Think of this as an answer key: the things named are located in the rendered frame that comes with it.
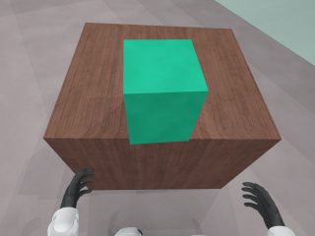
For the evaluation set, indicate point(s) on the right robot hand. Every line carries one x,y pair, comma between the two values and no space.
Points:
265,204

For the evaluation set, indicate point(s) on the pedestal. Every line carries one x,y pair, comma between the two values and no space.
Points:
88,126

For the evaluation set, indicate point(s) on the carton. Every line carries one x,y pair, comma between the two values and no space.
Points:
164,90

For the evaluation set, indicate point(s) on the right robot forearm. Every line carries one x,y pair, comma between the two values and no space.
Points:
280,231

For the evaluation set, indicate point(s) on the left robot forearm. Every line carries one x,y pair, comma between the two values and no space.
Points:
65,222

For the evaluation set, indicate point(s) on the left robot hand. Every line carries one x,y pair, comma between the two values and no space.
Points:
73,192

